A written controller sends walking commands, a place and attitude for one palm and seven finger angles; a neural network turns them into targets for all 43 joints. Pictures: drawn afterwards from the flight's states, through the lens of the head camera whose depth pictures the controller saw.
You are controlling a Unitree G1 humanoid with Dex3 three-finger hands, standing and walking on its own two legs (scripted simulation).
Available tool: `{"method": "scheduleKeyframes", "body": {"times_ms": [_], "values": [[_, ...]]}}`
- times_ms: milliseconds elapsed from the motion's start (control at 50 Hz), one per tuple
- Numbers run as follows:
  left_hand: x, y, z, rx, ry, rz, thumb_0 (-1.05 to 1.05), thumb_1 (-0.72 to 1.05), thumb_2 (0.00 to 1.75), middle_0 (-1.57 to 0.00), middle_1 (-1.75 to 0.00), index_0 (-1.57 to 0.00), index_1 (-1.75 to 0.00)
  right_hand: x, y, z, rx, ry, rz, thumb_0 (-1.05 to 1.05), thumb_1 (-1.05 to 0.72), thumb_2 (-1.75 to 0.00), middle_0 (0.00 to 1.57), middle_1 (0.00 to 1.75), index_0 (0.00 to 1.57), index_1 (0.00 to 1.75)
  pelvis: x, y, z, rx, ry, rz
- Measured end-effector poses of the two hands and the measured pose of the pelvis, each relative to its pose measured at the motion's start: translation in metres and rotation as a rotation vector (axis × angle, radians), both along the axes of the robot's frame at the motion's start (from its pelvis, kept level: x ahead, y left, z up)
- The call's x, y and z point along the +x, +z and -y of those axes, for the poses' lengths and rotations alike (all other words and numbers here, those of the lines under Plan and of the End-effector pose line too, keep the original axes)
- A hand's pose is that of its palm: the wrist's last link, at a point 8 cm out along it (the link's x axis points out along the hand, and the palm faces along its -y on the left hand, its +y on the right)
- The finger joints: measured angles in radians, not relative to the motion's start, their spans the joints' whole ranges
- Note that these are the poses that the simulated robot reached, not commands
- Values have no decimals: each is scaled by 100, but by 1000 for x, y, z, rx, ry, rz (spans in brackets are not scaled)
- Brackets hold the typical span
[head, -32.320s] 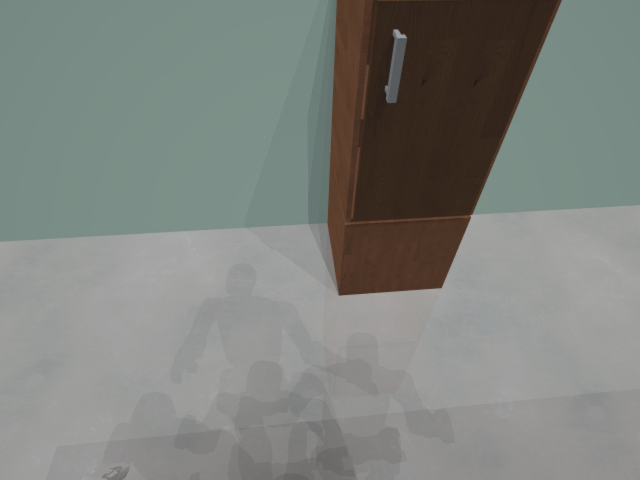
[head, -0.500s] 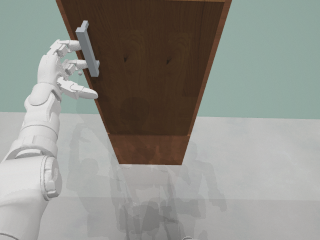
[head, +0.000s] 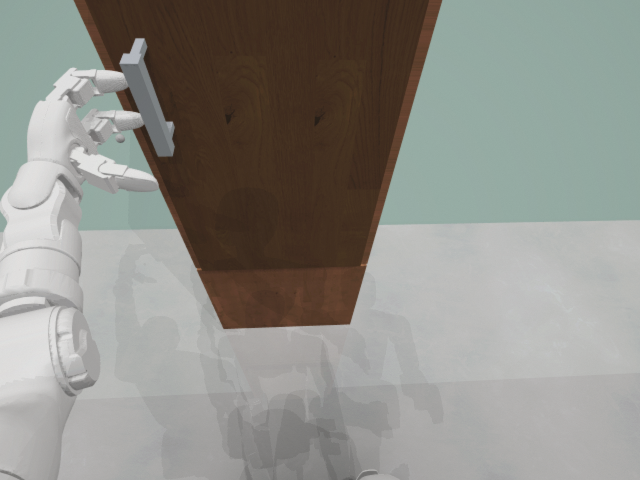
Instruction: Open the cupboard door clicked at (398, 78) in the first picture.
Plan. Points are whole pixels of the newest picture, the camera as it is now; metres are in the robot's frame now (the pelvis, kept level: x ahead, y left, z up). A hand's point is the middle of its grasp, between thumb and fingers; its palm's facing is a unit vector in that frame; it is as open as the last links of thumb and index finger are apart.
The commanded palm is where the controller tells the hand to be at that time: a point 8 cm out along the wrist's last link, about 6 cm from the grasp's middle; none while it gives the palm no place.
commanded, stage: move the hooked fingers beside the handle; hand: left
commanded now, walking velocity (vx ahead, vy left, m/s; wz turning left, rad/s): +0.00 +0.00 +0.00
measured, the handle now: (153, 101) +0.55 +0.18 +0.15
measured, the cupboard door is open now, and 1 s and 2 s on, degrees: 0 0 0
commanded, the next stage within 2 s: slide the fingers in behind the handle in 1.32 s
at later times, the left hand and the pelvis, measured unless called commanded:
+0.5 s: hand (104, 137) +0.49 +0.22 +0.15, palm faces +0.00 -1.00 -0.01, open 14.0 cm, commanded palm +0.47 +0.28 +0.14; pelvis -0.01 +0.00 +0.00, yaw +1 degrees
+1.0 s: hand (96, 134) +0.49 +0.24 +0.15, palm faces +0.01 -1.00 -0.02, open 14.0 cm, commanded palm +0.47 +0.28 +0.15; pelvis +0.00 +0.00 +0.00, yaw +0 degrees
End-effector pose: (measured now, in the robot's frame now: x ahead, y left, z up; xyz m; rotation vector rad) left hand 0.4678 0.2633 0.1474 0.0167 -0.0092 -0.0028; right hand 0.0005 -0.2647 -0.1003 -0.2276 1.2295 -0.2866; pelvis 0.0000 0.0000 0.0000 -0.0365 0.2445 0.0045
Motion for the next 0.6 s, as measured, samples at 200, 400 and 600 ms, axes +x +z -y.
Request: {"method": "scheduleKeyframes", "body": {"times_ms": [200, 400, 600], "values": [[-7, 0, -9, -9, 3, -23, -1, -50, 30, -30, -120, -30, -120, 12, 1, -3, 1, 17, 16, 1, -91, -89, 21, 30, 20, 30, 2, 1, -3, -5, 12, 14], [-7, 3, -13, -2, 0, -18, -1, -50, 30, -30, -120, -30, -120, 20, 0, -4, -4, 40, 36, 0, -91, -89, 21, 30, 20, 30, -4, -1, -3, -5, 20, 11], [2, 4, -20, -1, 12, -21, -1, -50, 30, -30, -120, -30, -120, 1, 0, 0, -14, 18, -8, 0, -91, -89, 21, 30, 20, 30, -6, -2, -2, -5, 14, -8]]}}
